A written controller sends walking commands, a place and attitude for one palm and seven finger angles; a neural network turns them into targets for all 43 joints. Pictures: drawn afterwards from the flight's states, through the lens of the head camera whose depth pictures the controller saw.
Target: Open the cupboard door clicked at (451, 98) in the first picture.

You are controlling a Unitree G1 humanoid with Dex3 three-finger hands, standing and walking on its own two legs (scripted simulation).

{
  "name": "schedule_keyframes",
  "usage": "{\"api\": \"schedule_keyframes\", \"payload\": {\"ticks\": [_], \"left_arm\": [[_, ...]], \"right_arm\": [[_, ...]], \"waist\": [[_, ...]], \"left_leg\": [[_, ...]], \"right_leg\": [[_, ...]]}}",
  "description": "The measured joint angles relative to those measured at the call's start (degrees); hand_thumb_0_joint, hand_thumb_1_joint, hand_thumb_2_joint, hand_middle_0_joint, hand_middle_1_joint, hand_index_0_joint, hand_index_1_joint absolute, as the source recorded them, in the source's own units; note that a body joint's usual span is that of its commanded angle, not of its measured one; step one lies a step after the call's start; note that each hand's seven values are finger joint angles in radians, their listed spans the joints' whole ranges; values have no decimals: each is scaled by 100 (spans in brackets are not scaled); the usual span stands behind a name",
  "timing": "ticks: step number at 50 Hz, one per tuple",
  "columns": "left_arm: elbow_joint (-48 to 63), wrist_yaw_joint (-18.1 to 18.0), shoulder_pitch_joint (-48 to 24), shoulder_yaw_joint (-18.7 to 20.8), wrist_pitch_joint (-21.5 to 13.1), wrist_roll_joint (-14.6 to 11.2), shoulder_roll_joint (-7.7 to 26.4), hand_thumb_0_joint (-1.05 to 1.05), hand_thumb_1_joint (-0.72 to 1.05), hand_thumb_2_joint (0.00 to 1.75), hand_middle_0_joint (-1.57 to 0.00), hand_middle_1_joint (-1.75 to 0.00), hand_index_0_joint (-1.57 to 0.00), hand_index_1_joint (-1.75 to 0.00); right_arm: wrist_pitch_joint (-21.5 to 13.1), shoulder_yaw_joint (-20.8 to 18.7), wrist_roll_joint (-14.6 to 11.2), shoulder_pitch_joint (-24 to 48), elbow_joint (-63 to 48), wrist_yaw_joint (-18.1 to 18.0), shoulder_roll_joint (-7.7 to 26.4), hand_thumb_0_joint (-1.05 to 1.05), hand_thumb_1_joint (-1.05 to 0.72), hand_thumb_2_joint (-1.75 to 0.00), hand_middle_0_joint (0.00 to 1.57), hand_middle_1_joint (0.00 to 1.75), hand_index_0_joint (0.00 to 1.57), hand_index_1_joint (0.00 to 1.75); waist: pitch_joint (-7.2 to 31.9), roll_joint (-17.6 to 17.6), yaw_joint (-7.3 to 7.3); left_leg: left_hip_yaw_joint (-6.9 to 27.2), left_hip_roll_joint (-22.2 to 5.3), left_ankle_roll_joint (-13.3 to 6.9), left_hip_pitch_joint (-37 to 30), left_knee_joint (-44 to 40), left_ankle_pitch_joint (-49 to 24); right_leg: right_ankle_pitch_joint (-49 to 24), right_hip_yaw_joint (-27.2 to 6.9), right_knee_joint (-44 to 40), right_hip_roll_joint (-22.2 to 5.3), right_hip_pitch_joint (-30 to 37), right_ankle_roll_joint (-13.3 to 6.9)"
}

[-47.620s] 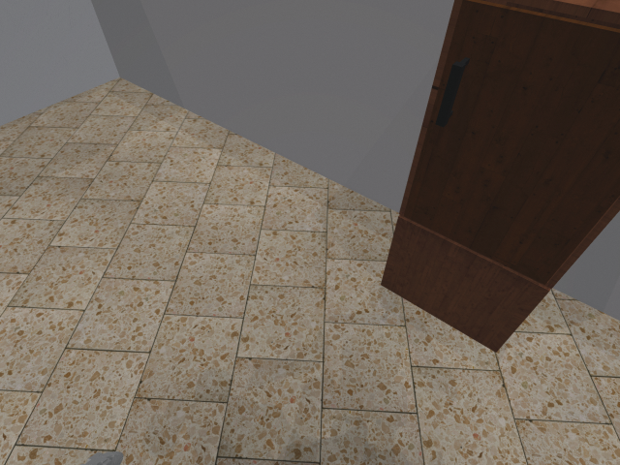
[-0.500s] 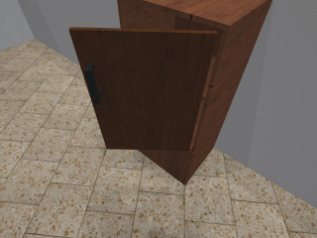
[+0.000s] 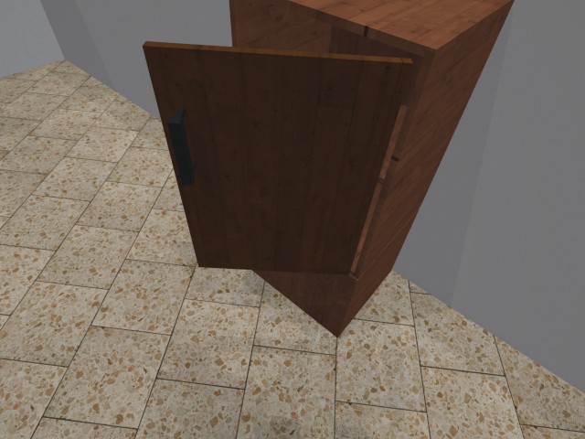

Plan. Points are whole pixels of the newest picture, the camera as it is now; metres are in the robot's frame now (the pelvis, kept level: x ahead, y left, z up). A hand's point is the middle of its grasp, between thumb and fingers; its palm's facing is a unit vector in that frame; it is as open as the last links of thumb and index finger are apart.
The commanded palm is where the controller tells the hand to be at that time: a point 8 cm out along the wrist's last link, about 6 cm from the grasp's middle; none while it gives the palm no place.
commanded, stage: look again from close up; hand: left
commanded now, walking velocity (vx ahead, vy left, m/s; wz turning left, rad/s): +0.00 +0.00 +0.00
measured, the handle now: (184, 146) +0.57 +0.24 +0.08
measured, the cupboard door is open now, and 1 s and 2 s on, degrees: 39 39 39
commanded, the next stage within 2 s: raise the hand with hooked fingers in 0.42 s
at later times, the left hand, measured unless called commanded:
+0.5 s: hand out of the picture -0.01 +0.16 -0.18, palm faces +0.01 -0.99 -0.14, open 7.4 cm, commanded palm none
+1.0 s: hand (173, 418) +0.16 +0.17 -0.05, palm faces +0.14 -0.99 -0.02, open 8.9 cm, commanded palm +0.15 +0.23 -0.02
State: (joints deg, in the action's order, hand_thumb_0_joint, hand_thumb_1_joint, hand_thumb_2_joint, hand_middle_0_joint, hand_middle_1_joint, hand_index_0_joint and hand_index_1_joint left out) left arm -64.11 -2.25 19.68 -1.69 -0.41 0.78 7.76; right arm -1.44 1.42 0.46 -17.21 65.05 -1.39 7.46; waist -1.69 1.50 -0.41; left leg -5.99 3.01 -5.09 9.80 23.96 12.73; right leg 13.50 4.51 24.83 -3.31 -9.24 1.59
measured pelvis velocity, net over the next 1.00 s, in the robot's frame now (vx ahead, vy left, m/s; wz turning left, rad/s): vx -0.01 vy -0.04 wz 0.05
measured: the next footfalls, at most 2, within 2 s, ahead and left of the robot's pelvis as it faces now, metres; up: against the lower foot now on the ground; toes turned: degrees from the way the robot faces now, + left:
none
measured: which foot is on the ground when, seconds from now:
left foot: down 0.00-1.00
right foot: down 0.00-1.00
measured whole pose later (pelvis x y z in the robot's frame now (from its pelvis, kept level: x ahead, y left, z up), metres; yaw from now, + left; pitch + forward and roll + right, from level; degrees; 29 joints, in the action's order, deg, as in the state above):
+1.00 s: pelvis -0.01 -0.04 -0.07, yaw +3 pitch +10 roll -1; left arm -2.3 14.0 29.4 9.4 -24.2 -14.6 12.1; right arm -11.6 -3.1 -1.3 -8.6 25.6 -1.2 15.4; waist 7.8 1.8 -1.2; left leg -2.2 0.1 -2.2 43.0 60.7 28.2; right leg 29.1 6.7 59.6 1.0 -41.2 -4.3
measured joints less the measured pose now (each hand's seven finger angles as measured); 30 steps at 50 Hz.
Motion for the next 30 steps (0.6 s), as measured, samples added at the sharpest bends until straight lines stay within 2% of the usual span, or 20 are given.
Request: {"api": "schedule_keyframes", "payload": {"ticks": [27, 28, 29, 30], "left_arm": [[36, -53, -127, 34, -42, 29, -29, 1, 91, 90, -19, -30, -20, -30], [952, -79, 154, 69, 343, -172, -15, 1, 91, 90, -20, -30, -20, -30], [2052, -235, 521, 115, 641, -264, 98, 3, 94, 90, -20, -30, -20, -30], [2981, -390, 840, 142, 606, -375, 243, 5, 95, 90, -20, -30, -20, -31]], "right_arm": [[-17, -18, 5, -14, 16, -29, -51, 0, -91, -90, 20, 30, 20, 30], [-25, 14, -33, -116, -268, -42, -6, 1, -92, -90, 20, 30, 20, 30], [-239, 59, -83, -281, -543, -106, 49, 2, -92, -90, 20, 30, 21, 30], [-529, 61, -155, -437, -775, -145, 99, 2, -93, -90, 20, 30, 21, 30]], "waist": [[-1, -15, 31], [-28, -27, 74], [-5, 6, 55], [91, 49, 50]], "left_leg": [[-37, 10, -23, 33, -32, -5], [-13, 4, -15, 106, 81, 38], [-33, 22, 3, 142, 127, 70], [-52, 62, 39, 199, 140, 87]], "right_leg": [[-24, -38, -55, -8, -30, 37], [2, -12, 25, -11, -81, 30], [130, -68, 252, -12, -207, -51], [356, -125, 562, -19, -386, -126]]}}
